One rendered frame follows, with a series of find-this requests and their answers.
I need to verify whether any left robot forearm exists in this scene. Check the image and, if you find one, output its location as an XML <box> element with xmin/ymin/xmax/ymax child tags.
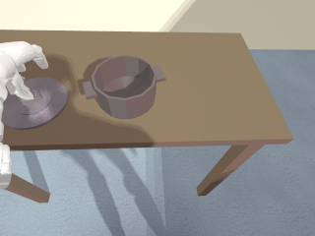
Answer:
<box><xmin>0</xmin><ymin>50</ymin><xmax>16</xmax><ymax>143</ymax></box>

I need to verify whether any left robot upper arm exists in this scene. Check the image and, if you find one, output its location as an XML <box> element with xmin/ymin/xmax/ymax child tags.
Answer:
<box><xmin>0</xmin><ymin>143</ymin><xmax>12</xmax><ymax>189</ymax></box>

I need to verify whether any table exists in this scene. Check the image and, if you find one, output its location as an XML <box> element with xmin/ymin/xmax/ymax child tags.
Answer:
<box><xmin>0</xmin><ymin>29</ymin><xmax>294</xmax><ymax>204</ymax></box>

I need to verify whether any knob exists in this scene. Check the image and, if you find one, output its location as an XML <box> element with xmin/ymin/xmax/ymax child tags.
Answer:
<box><xmin>18</xmin><ymin>84</ymin><xmax>42</xmax><ymax>107</ymax></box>

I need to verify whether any pot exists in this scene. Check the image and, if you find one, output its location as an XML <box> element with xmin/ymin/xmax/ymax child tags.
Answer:
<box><xmin>83</xmin><ymin>54</ymin><xmax>166</xmax><ymax>119</ymax></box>

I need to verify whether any left robot hand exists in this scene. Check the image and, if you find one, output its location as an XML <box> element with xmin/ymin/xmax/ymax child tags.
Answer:
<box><xmin>0</xmin><ymin>41</ymin><xmax>48</xmax><ymax>100</ymax></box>

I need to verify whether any lid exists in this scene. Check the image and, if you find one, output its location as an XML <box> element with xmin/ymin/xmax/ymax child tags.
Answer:
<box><xmin>1</xmin><ymin>77</ymin><xmax>69</xmax><ymax>130</ymax></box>

